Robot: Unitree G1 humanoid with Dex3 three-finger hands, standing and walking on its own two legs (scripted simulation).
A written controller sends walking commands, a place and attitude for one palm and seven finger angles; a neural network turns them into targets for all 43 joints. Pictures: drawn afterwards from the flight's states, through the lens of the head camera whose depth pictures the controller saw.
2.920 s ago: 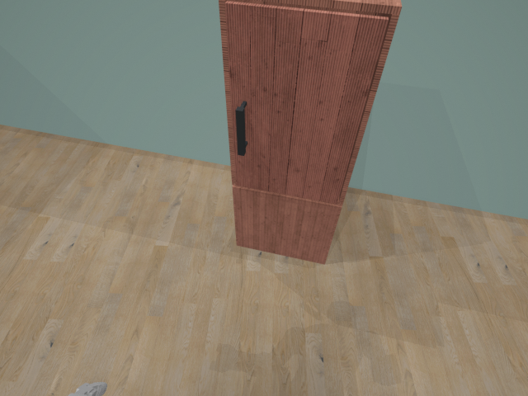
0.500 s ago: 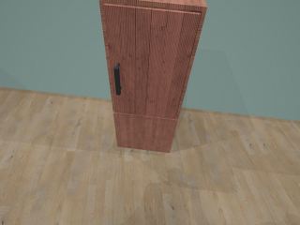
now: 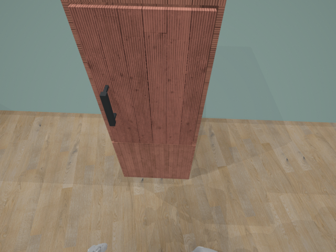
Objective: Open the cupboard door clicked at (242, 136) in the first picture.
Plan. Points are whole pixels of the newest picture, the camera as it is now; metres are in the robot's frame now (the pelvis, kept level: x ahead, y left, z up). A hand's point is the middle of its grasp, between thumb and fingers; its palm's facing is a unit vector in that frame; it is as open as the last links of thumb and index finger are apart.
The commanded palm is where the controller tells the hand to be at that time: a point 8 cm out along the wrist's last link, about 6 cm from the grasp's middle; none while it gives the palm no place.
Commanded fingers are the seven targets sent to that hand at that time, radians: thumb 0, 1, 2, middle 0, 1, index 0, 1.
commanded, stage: come to a stop and stand still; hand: left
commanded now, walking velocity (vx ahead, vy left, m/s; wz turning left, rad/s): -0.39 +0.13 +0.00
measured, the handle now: (109, 106) +0.59 +0.22 -0.06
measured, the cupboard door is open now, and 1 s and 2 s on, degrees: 0 0 0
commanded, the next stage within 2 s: look again from close up in 1.42 s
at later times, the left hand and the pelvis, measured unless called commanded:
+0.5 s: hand out of the picture +0.06 +0.26 -0.17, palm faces +0.08 -0.98 -0.17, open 7.4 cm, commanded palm none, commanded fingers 0.00 0.90 0.90 -0.20 -0.30 -0.20 -0.30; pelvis +0.03 +0.06 +0.02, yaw +0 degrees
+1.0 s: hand out of the picture -0.02 +0.18 -0.14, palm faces +0.04 -0.98 -0.22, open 7.4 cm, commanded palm none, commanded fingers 0.00 0.90 0.90 -0.20 -0.30 -0.20 -0.30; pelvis -0.02 +0.00 +0.03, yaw -1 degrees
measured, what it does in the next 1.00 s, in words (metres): steps on the spot: left foot, then right foot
